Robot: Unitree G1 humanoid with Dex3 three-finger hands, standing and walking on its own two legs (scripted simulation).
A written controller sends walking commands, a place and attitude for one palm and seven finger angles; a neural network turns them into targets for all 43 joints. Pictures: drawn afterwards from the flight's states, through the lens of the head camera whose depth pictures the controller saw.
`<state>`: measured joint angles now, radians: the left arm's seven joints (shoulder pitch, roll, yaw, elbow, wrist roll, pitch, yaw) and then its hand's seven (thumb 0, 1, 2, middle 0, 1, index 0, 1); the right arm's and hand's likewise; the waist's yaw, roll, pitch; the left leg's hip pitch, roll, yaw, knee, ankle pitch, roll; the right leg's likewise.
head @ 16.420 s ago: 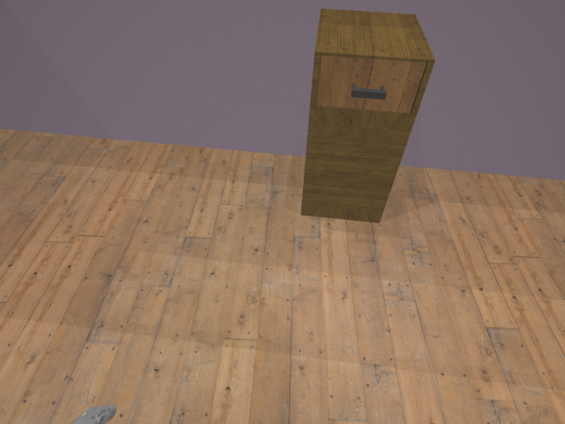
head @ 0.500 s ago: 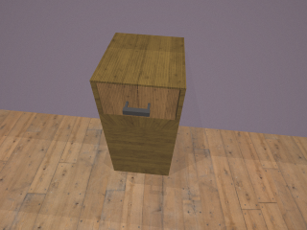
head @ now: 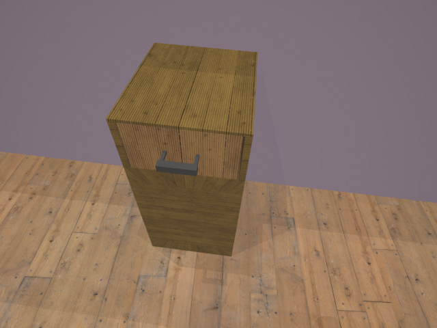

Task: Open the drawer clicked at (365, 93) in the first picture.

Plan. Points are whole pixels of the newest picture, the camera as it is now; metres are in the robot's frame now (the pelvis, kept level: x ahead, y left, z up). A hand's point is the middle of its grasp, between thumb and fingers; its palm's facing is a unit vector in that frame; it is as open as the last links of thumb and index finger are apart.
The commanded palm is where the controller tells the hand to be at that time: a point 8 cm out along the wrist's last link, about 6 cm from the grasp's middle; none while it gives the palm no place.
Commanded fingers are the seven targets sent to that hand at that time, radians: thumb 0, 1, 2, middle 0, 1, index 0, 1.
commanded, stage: come to a stop and stand still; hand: left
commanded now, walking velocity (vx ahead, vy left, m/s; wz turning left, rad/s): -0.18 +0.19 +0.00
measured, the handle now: (178, 161) +0.54 +0.15 -0.08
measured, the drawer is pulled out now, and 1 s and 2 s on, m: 0.00 0.00 0.00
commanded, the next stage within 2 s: look again from close up in 1.26 s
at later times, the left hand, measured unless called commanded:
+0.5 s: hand out of the picture +0.05 +0.20 -0.17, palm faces +0.00 -0.94 -0.33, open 7.3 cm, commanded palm none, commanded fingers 0.00 0.90 0.90 -0.20 -0.30 -0.20 -0.30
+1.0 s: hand out of the picture -0.01 +0.19 -0.18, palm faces +0.03 -0.98 -0.17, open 7.3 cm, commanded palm none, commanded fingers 0.00 0.90 0.90 -0.20 -0.30 -0.20 -0.30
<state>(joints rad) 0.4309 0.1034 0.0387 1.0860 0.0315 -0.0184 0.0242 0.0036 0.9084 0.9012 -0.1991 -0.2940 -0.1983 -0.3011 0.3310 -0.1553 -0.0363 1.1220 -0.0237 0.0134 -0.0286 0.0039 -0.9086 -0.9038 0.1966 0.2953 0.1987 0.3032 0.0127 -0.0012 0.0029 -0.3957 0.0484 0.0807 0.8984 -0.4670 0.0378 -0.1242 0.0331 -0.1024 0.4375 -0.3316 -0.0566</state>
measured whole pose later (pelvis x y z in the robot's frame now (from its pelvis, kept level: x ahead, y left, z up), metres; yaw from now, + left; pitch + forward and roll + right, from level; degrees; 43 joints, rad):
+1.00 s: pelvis +0.01 +0.02 +0.00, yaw -2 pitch +0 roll +0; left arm 0.32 0.17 0.02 1.11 0.02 0.02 0.03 0.01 0.92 0.90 -0.20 -0.29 -0.20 -0.30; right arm 0.29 -0.14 0.01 1.10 -0.02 0.01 -0.02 0.00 -0.91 -0.90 0.20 0.30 0.20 0.30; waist 0.02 -0.03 0.01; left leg -0.16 -0.01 0.07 0.45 -0.29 0.03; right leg -0.16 -0.07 -0.05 0.44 -0.27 0.05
